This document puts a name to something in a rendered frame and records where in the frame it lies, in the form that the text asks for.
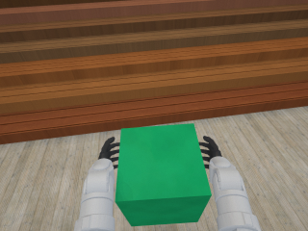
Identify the right robot hand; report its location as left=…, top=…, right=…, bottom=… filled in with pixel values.
left=199, top=136, right=222, bottom=169

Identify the robot right forearm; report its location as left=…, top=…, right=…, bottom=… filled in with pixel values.
left=209, top=156, right=262, bottom=231

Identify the left robot hand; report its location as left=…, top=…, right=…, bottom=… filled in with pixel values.
left=98, top=137, right=120, bottom=168

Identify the carton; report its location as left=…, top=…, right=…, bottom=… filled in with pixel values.
left=115, top=123, right=212, bottom=227

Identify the robot left forearm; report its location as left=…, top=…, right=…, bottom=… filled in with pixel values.
left=73, top=158, right=116, bottom=231

